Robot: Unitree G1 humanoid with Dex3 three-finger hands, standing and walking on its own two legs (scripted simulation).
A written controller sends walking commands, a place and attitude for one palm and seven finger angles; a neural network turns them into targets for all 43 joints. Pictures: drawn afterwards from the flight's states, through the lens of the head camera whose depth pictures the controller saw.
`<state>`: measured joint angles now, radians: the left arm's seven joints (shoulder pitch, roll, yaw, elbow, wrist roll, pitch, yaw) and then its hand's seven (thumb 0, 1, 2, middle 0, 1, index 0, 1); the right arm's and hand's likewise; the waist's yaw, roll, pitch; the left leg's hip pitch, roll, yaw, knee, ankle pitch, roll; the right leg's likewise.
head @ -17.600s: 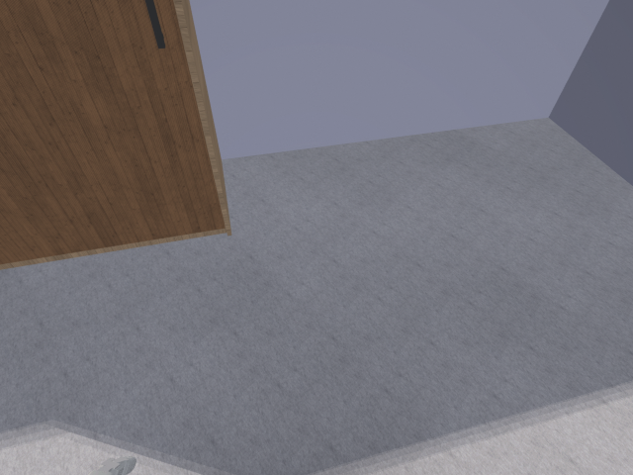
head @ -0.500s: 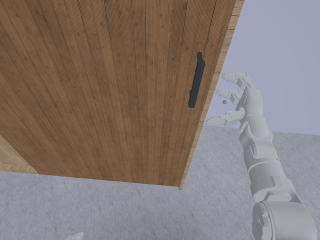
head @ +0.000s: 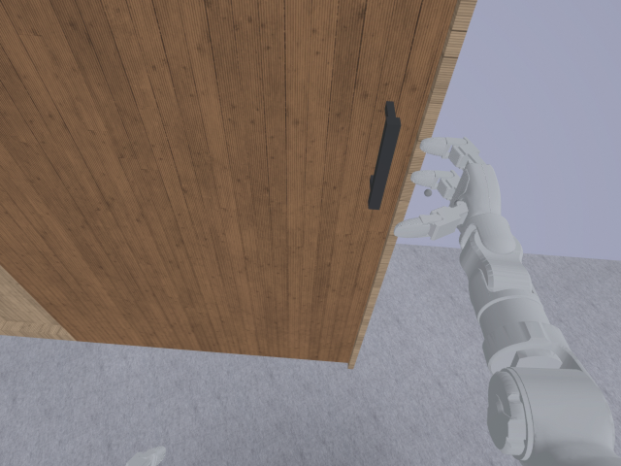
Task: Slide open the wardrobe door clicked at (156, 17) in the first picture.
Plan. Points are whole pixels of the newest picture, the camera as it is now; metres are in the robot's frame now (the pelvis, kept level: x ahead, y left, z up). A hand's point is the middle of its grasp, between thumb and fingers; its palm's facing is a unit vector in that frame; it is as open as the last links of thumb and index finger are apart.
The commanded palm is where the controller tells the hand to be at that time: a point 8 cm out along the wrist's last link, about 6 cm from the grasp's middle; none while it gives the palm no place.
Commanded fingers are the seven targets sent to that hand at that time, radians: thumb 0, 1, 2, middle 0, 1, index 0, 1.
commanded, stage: move the hooked fingers beside the handle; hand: right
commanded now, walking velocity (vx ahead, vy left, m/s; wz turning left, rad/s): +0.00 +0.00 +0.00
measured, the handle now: (381, 158) +0.51 -0.05 +0.13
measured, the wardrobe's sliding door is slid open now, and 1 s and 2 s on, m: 0.00 0.00 0.00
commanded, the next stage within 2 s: feel for the door with the fingertips in 0.10 s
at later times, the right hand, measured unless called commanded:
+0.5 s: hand (402, 195) +0.44 -0.07 +0.13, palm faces -0.05 +1.00 +0.02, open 14.0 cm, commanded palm +0.42 -0.12 +0.14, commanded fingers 0.00 0.50 -0.30 0.30 1.20 0.30 1.20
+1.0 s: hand (408, 186) +0.46 -0.08 +0.13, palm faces -0.03 +1.00 +0.00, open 14.0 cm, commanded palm +0.44 -0.13 +0.14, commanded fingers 0.00 0.50 -0.30 0.30 1.20 0.30 1.20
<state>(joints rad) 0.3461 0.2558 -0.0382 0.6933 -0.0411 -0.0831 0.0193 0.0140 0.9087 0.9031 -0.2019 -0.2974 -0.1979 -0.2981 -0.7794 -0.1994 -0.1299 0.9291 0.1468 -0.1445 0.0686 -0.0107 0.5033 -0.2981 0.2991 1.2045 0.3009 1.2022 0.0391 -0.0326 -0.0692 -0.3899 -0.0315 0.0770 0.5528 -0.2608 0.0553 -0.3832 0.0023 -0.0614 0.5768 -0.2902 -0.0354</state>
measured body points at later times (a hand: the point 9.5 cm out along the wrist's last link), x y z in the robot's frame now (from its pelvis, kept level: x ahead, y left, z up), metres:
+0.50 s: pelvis +0.00 +0.01 +0.00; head +0.03 +0.02 +0.45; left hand +0.10 +0.25 -0.12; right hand +0.44 -0.13 +0.13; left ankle +0.01 +0.08 -0.73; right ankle +0.00 -0.10 -0.73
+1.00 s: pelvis +0.00 +0.00 +0.00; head +0.03 +0.01 +0.45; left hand +0.07 +0.25 -0.12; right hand +0.45 -0.13 +0.14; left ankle +0.01 +0.08 -0.73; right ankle +0.00 -0.10 -0.73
